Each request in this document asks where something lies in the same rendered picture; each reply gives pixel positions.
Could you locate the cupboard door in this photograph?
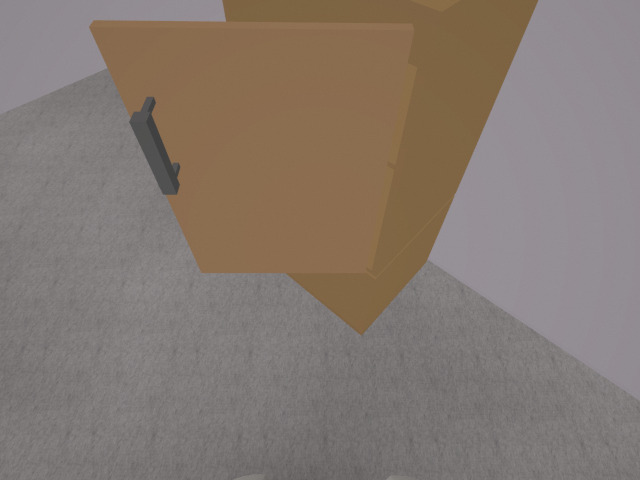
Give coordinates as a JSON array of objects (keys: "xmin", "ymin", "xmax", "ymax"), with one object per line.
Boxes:
[{"xmin": 89, "ymin": 20, "xmax": 414, "ymax": 273}]

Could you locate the handle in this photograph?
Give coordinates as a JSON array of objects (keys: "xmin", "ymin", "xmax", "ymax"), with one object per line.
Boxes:
[{"xmin": 129, "ymin": 97, "xmax": 180, "ymax": 195}]

